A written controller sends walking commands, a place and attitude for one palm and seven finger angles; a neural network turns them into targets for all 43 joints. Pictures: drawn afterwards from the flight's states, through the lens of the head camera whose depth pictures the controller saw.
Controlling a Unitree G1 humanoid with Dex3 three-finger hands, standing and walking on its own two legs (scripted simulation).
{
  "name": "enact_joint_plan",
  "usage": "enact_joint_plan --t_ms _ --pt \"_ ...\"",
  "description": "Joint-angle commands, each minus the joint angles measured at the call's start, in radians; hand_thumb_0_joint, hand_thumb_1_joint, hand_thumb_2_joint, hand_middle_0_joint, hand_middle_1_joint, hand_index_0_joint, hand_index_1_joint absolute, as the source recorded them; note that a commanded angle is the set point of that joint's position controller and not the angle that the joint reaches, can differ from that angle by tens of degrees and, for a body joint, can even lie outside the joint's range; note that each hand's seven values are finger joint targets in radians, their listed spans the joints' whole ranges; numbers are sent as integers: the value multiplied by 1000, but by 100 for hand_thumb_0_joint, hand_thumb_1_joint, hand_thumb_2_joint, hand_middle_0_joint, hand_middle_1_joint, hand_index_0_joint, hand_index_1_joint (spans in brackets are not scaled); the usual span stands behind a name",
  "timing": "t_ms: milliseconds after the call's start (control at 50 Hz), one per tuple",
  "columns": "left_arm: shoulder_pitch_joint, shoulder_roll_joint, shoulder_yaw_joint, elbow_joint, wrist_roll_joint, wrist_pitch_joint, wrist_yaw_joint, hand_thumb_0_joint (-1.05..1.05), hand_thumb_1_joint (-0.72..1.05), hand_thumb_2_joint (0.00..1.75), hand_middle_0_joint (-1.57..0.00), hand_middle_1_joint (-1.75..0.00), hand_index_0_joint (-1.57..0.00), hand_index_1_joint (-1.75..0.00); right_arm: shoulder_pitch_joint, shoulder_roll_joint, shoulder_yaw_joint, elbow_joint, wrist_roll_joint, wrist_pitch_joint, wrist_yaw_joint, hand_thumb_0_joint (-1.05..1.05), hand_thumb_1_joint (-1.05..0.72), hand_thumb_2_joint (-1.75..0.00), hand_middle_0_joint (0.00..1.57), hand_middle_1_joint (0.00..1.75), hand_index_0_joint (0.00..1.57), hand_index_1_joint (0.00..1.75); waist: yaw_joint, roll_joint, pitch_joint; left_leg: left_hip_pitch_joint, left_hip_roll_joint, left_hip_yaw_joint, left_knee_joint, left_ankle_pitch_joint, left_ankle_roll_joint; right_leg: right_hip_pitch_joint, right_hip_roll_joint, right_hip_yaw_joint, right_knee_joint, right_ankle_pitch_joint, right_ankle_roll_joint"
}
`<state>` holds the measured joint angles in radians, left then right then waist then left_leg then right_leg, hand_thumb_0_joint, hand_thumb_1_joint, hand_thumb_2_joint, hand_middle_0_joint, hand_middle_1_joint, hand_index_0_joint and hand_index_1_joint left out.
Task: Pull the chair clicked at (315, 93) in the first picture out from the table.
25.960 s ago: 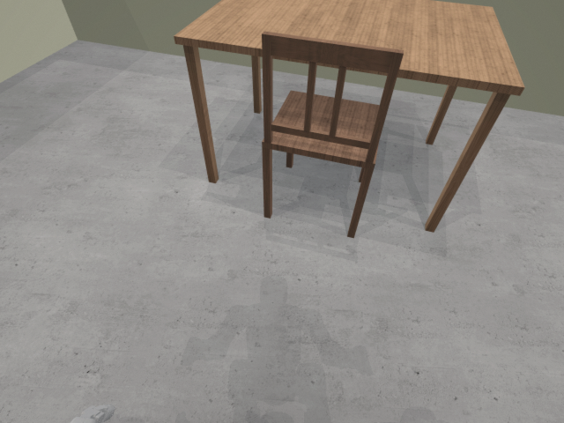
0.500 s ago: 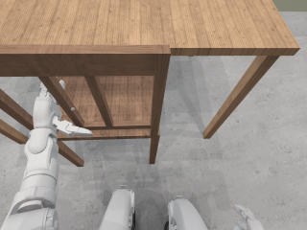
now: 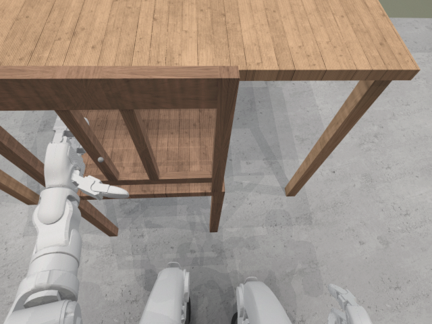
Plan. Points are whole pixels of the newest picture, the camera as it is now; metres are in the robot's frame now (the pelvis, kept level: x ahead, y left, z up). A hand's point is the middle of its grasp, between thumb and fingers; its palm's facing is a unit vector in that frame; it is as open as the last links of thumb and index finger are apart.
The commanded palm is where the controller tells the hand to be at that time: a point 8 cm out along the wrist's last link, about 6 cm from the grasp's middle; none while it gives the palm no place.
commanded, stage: hook a spindle and tug to test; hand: left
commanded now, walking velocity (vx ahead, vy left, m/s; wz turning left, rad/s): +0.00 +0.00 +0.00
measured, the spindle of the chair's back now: (94, 148) +0.43 +0.25 +0.01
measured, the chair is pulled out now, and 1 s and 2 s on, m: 0.00 0.00 0.05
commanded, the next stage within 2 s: step backward, pulling the chair out in 1.46 s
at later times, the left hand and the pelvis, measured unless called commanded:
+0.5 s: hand (103, 155) +0.40 +0.22 +0.03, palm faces +0.12 -0.99 -0.04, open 12.3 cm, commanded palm +0.38 +0.26 +0.03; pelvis +0.00 +0.01 +0.00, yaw +0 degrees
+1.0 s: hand (102, 155) +0.40 +0.22 +0.03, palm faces +0.11 -0.99 -0.03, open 5.2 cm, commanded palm +0.36 +0.26 +0.03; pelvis +0.01 +0.01 +0.01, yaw +0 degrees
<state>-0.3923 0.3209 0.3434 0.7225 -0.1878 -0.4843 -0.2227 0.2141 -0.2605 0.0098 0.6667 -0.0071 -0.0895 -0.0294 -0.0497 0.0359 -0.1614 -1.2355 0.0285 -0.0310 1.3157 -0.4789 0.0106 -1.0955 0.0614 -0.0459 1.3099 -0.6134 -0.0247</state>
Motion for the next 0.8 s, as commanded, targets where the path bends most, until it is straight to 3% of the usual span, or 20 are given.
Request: enact_joint_plan --t_ms 0,20,100,220,240,300,320,360,400,440,500,620,640,700,740,780 --pt "-275 202 28 -223 -19 -75 0 0 -50 30 -11 -24 -11 -24 56 -163 -63 -93 6 -37 -12 0 -90 -90 20 30 20 30 -11 49 -432 472 -19 -33 -145 209 9 58 5 30 -215 267 1" --pt "-271 223 47 -214 -18 -72 0 0 -50 30 -13 -30 -13 -30 61 -168 -62 -93 5 -38 -12 0 -90 -90 20 30 20 30 -9 44 -435 461 -19 -35 -142 212 11 58 6 27 -208 268 -1" --pt "-305 214 33 -175 -10 -54 -2 0 -50 30 -20 -52 -20 -52 58 -167 -59 -91 8 -33 -15 0 -90 -90 20 30 20 30 -13 36 -397 434 -18 -39 -151 162 9 37 2 25 -215 223 0" --pt "-335 198 12 -235 -8 -67 13 0 -50 30 -31 -85 -31 -85 63 -168 -61 -96 3 -36 -13 0 -90 -90 20 30 20 30 -15 92 -447 518 -13 -53 -155 213 4 10 6 14 -206 243 -6" --pt "-315 187 7 -206 -3 -63 15 0 -50 30 -32 -90 -32 -90 64 -166 -62 -91 3 -34 -13 0 -90 -90 20 30 20 30 -16 68 -433 516 -11 -58 -160 208 1 -1 5 8 -207 236 -4" --pt "-330 197 13 -170 1 -57 22 0 -33 37 -38 -107 -38 -107 63 -168 -59 -86 3 -29 -13 0 -90 -90 20 30 20 30 -26 29 -405 454 -14 -50 -154 161 7 12 4 16 -214 210 1" --pt "-334 216 30 -166 3 -58 25 0 -28 40 -39 -112 -39 -112 68 -171 -59 -84 2 -30 -13 0 -90 -90 20 30 20 30 -17 52 -405 456 -15 -51 -154 163 7 6 6 16 -209 208 -3" --pt "-353 192 4 -178 7 -59 28 0 -16 44 -43 -123 -43 -123 64 -167 -58 -87 1 -28 -10 0 -90 -90 20 30 20 30 -22 66 -407 474 -15 -52 -161 158 5 0 4 15 -215 203 -2" --pt "-314 202 15 -193 9 -60 28 0 -5 49 -46 -134 -46 -134 68 -169 -62 -94 1 -26 -9 0 -90 -90 20 30 20 30 -6 75 -442 506 -13 -54 -167 189 1 15 5 12 -211 223 -6" --pt "-328 178 -9 -226 6 -64 29 0 6 54 -50 -145 -50 -145 74 -168 -65 -93 0 -27 -7 0 -90 -90 20 30 20 30 -13 83 -471 544 -10 -61 -165 231 -2 9 5 5 -204 250 -6" --pt "-295 134 -45 -244 1 -62 34 0 23 61 -50 -145 -50 -145 72 -163 -66 -95 3 -24 -2 0 -90 -90 20 30 20 30 -20 77 -453 555 -9 -62 -172 237 -3 9 7 0 -213 255 -5" --pt "-274 176 -14 -258 10 -82 41 0 56 76 -50 -145 -50 -145 76 -165 -67 -88 1 -23 0 0 -90 -90 20 30 20 30 -14 59 -457 536 -13 -49 -157 284 2 47 11 9 -205 308 -7" --pt "-257 142 -35 -249 8 -82 35 0 62 78 -50 -145 -50 -145 70 -158 -67 -90 1 -24 2 0 -90 -90 20 30 20 30 -15 63 -451 535 -17 -43 -155 285 2 47 9 10 -209 313 -4" --pt "-253 166 -7 -239 -3 -82 30 0 79 85 -50 -145 -50 -145 68 -161 -67 -86 2 -21 1 0 -90 -90 20 30 20 30 -16 51 -429 511 -17 -37 -154 276 3 60 9 14 -214 319 -3" --pt "-244 169 -7 -266 -5 -88 24 0 90 90 -50 -145 -50 -145 67 -160 -67 -91 2 -23 2 0 -90 -90 20 30 20 30 -5 77 -466 539 -16 -39 -152 313 -1 67 9 13 -202 345 -6" --pt "-221 168 0 -258 -11 -83 21 0 90 90 -50 -145 -50 -145 68 -160 -68 -90 3 -21 2 0 -90 -90 20 30 20 30 -5 73 -456 542 -14 -39 -152 333 -2 69 9 10 -202 362 -6"
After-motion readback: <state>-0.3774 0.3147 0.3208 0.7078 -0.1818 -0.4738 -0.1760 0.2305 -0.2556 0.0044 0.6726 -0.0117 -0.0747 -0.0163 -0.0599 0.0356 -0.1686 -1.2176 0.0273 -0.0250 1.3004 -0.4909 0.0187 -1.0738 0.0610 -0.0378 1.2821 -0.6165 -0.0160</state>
